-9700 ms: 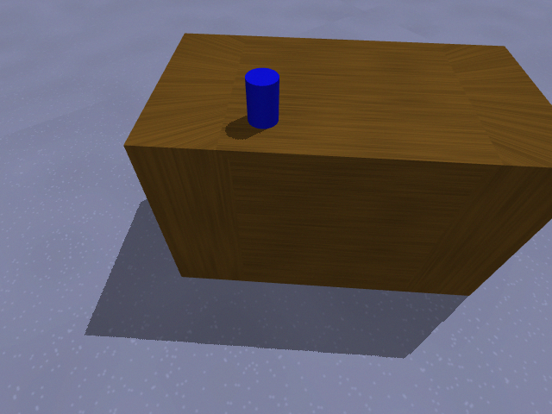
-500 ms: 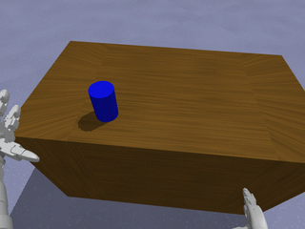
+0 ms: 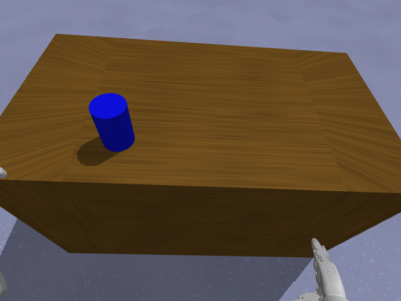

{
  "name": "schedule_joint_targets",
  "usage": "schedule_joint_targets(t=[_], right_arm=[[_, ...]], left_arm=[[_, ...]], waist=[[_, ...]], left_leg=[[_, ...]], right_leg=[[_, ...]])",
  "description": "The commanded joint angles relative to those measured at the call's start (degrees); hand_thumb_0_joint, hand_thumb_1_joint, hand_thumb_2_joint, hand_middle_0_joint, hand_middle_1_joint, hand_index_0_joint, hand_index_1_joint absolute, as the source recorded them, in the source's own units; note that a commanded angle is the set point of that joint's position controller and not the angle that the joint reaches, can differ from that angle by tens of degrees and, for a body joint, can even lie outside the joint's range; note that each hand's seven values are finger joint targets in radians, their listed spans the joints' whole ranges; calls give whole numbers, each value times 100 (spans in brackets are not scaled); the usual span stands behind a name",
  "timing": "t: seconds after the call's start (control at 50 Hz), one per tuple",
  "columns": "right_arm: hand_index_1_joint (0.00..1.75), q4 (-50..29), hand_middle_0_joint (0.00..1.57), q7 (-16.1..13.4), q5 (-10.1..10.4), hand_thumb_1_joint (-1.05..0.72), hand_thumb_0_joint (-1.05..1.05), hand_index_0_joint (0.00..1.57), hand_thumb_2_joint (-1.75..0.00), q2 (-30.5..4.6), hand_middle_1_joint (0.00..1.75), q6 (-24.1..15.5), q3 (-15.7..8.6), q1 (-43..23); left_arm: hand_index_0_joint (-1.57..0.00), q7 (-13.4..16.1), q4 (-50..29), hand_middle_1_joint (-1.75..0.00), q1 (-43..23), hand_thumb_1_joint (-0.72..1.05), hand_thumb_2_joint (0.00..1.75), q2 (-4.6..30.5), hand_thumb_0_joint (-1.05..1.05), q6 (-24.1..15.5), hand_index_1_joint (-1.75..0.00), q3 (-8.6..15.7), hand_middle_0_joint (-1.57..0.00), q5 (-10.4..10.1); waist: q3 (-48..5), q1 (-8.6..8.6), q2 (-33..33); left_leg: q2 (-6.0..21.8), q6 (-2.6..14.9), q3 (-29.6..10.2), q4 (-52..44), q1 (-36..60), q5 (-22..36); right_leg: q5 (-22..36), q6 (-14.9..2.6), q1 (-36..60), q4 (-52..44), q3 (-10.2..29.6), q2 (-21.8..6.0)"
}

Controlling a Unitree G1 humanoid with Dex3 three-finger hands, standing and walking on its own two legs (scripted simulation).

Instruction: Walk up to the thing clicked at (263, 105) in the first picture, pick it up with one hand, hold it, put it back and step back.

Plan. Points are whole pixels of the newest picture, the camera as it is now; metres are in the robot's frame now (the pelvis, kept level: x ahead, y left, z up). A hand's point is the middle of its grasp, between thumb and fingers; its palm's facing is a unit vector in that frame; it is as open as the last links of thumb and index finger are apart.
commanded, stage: go down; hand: left
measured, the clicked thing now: (113, 123) +0.52 +0.20 +0.00
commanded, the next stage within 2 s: approach in 1.54 s
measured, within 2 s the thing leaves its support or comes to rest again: neither
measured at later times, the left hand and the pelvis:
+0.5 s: hand out of the picture +0.41 +0.37 +0.13, palm faces +0.20 -0.98 +0.01, open 17.6 cm; pelvis +0.01 +0.00 -0.01, yaw +0 degrees
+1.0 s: hand out of the picture +0.43 +0.39 +0.12, palm faces +0.22 -0.98 +0.02, open 17.5 cm; pelvis +0.01 +0.01 -0.02, yaw -1 degrees
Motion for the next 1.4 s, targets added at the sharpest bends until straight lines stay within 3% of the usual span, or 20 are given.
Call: schedule_joint_targets(t=[0.0, 0.06, 0.08, 0.16, 0.32, 0.48, 0.54, 0.6, 0.62, 0.68, 0.72, 0.74, 0.84, 1.02, 1.1, 1.18, 1.2, 1.24, 1.32, 1.38], right_arm=[[5, -970, 5, -85, -28, 54, 0, 5, -5, -853, 5, -316, -263, -515], [5, -919, 5, -81, -13, 53, 0, 5, -6, -759, 5, -315, -223, -387], [5, -1129, 5, -112, -21, 53, 0, 5, -6, -1008, 5, -324, -417, -415], [5, -767, 5, -77, -33, 54, 0, 5, -5, -899, 5, -304, -355, 57], [5, -1303, 5, -35, -27, 54, 0, 5, -5, -935, 5, -352, -342, -167], [5, -1221, 5, -12, -47, 54, 0, 5, -5, -845, 5, -265, -254, 112], [5, -1470, 5, -39, -49, 53, 0, 5, -6, -974, 5, -280, -366, -37], [5, -1444, 5, 2, -40, 54, 0, 5, -6, -853, 5, -258, -288, 114], [5, -1601, 5, -10, -39, 53, 0, 5, -6, -1056, 5, -261, -466, 45], [5, -1501, 5, 40, -51, 54, 0, 5, -5, -860, 5, -253, -289, 209], [5, -1772, 5, 26, -52, 54, 0, 5, -6, -1070, 5, -268, -450, 99], [5, -1737, 5, 43, -49, 54, 0, 5, -5, -835, 5, -277, -245, 85], [5, -1948, 5, 22, -57, 54, 0, 5, -5, -1126, 5, -265, -454, 117], [5, -2019, 5, 91, -64, 54, 0, 5, -6, -1056, 5, -221, -383, 219], [5, -2009, 5, 99, -80, 54, 0, 5, -5, -1132, 5, -191, -422, 201], [5, -2147, 5, 107, -77, 55, 0, 5, -5, -1035, 5, -175, -324, 139], [5, -2110, 5, 90, -76, 54, 0, 5, -5, -1237, 5, -173, -517, 257], [5, -2255, 5, 122, -71, 54, 0, 5, -5, -1106, 5, -177, -345, 220], [5, -2243, 5, 129, -81, 55, 0, 5, -5, -1123, 5, -158, -378, 466], [5, -2357, 5, 120, -70, 55, 0, 5, -5, -1175, 5, -161, -411, 343]], left_arm=[[-4, 9, -1076, -5, -1991, -60, 10, 2296, 0, -361, -6, 291, -4, -47], [-4, -20, -1127, -5, -2152, -59, 10, 2396, 0, -384, -6, 358, -4, -68], [-4, -30, -1096, -5, -2158, -61, 9, 2403, 0, -378, -6, 341, -4, -77], [-4, -78, -941, -5, -2167, -58, 10, 2491, 0, -351, -6, 354, -4, -59], [-4, -102, -869, -5, -2430, -59, 10, 2468, 0, -327, -6, 305, -4, -31], [-4, -113, -726, -4, -2346, -59, 9, 2833, 0, -291, -6, 528, -5, 53], [-4, -81, -781, -4, -2527, -59, 9, 2900, 0, -267, -5, 512, -5, 118], [-4, -58, -905, -4, -2646, -58, 10, 2883, 0, -275, -6, 527, -5, 111], [-4, -72, -587, -4, -2575, -58, 8, 2822, 0, -248, -6, 480, -5, 99], [-4, -104, -687, -4, -2702, -57, 8, 2819, 0, -264, -5, 416, -5, 146], [-4, -109, -495, -3, -2632, -56, 8, 2886, 0, -260, -5, 470, -5, 140], [-4, -121, -690, -4, -2811, -57, 9, 2878, 0, -294, -5, 428, -5, 124], [-4, -103, -476, -4, -2870, -55, 9, 3078, 0, -247, -5, 499, -5, 173], [-4, -17, -413, -4, -3073, -55, 9, 3326, 0, -239, -5, 553, -5, 298], [-4, -61, -174, -3, -3164, -54, 9, 3247, 0, -191, -5, 459, -5, 309], [-4, -43, -361, -3, -3461, -52, 9, 3553, 0, -202, -4, 535, -5, 390], [-4, -30, -127, -3, -3380, -52, 8, 3606, 0, -185, -4, 612, -5, 368], [-4, -32, 47, -4, -3269, -56, 9, 3452, 0, -174, -5, 548, -5, 369], [-5, -52, -120, -5, -3504, -55, 8, 3660, 0, -187, -5, 556, -5, 439], [-4, -102, 166, -4, -3337, -55, 9, 3412, 0, -135, -5, 426, -5, 406]], waist=[[-1902, 107, 1161], [-2004, 78, 1122], [-2133, -26, 1008], [-1990, -9, 1198], [-2075, -59, 1133], [-2348, 39, 1296], [-2282, -43, 1251], [-2342, -27, 1423], [-2255, -111, 1292], [-2187, -107, 1395], [-2175, -154, 1158], [-2243, -107, 1280], [-2448, -184, 1292], [-2556, -116, 1542], [-2547, -213, 1497], [-2595, -178, 1649], [-2493, -247, 1510], [-2416, -211, 1412], [-2623, -230, 1650], [-2594, -278, 1490]], left_leg=[[-48, 74, -35, -185, 1379, 1878], [-55, 104, -26, -80, 1275, 1880], [-48, 117, -30, -53, 1388, 1931], [-26, 107, -36, 73, 1360, 2148], [1, 103, -86, 211, 1161, 1962], [-22, 136, -64, 534, 1102, 2721], [-54, 160, -21, 526, 1002, 2314], [6, 106, -95, 553, 1116, 2487], [34, 97, -115, 558, 1095, 2420], [26, 92, -109, 588, 990, 2298], [17, 116, -106, 602, 856, 2095], [-12, 129, -75, 637, 771, 2067], [21, 121, -110, 760, 893, 2184], [88, 57, -183, 921, 860, 2555], [126, 52, -213, 984, 826, 2538], [106, 54, -193, 994, 783, 2383], [103, 64, -186, 997, 692, 2220], [74, 80, -160, 997, 482, 2066], [122, 32, -212, 1045, 769, 2224], [76, 75, -164, 1104, 631, 2291]], right_leg=[[1331, -184, 201, -177, -115, 58], [1378, -161, 202, -126, -96, 58], [1450, -154, 185, -111, -96, 62], [1496, -164, -96, -13, -119, 71], [1282, -180, -335, 168, -144, 97], [1891, -139, -199, 379, -95, 55], [1687, -128, -263, 358, -64, 47], [1569, -174, -478, 431, -123, 89], [1419, -168, -543, 431, -140, 114], [1366, -176, -645, 465, -132, 112], [1317, -167, -600, 475, -126, 110], [1380, -162, -494, 511, -103, 90], [1357, -162, -636, 578, -106, 113], [1344, -210, -802, 750, -146, 153], [1267, -207, -941, 785, -159, 172], [1171, -217, -1000, 811, -141, 177], [1119, -212, -1001, 801, -138, 179], [1112, -209, -917, 829, -124, 171], [1022, -223, -1131, 866, -171, 199], [1252, -189, -1009, 884, -121, 168]])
